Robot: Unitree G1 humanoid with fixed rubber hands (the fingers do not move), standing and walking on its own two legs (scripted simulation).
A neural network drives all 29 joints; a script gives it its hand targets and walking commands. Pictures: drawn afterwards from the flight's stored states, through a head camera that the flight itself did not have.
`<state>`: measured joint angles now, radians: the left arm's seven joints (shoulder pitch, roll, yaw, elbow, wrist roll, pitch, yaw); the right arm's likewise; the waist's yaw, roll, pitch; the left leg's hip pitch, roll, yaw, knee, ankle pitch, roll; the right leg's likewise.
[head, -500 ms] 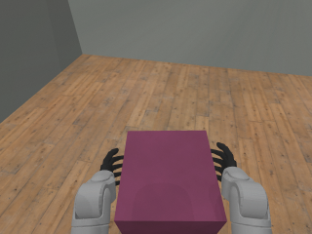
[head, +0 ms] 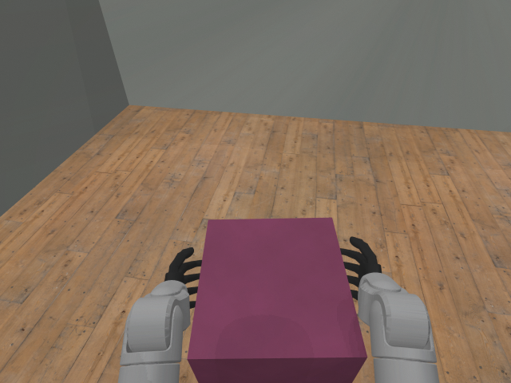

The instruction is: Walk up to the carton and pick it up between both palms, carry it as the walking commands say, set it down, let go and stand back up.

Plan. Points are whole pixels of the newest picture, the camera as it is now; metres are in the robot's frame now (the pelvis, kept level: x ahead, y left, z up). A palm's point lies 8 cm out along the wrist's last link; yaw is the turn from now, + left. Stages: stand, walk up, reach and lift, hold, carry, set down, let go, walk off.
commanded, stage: carry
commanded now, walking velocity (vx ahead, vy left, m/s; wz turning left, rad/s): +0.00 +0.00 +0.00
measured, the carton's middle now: (271, 317) +0.26 -0.01 +0.00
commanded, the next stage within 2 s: none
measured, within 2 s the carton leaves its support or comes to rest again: neither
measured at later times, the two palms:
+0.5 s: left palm (182, 311) +0.24 +0.13 +0.06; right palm (381, 298) +0.25 -0.16 +0.07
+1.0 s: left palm (196, 332) +0.21 +0.10 +0.05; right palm (402, 320) +0.22 -0.19 +0.06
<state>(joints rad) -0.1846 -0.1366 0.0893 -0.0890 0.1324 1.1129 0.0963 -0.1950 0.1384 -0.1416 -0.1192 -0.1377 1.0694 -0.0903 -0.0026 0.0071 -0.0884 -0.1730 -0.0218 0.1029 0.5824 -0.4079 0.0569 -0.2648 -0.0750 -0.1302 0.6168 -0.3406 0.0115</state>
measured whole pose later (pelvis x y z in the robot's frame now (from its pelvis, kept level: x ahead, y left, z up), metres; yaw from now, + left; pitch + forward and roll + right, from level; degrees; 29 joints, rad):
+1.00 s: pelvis -0.05 -0.04 +0.00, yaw +0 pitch +0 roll +1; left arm -0.15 -0.13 0.09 0.02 0.15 0.95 0.08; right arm -0.17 0.13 -0.13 -0.01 -0.15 0.91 -0.08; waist 0.00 0.01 -0.09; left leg -0.25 0.02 0.09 0.56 -0.31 0.01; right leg -0.33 -0.04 -0.15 0.57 -0.24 -0.06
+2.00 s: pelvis -0.12 -0.05 +0.00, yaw +0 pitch +0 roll +1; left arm -0.15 -0.13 0.09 0.07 0.17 0.85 0.07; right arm -0.16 0.13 -0.13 0.05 -0.17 0.81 -0.07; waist 0.00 -0.02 -0.06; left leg -0.37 0.04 0.08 0.56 -0.19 0.00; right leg -0.41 -0.01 -0.17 0.49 -0.09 -0.08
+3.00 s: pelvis -0.12 -0.02 +0.00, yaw +0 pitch +1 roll +0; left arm -0.17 -0.13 0.09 0.03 0.15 0.94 0.08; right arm -0.18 0.14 -0.14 0.00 -0.17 0.90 -0.07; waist 0.00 0.00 -0.07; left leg -0.37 0.01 0.11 0.56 -0.21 0.04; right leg -0.42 -0.04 -0.14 0.49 -0.09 -0.04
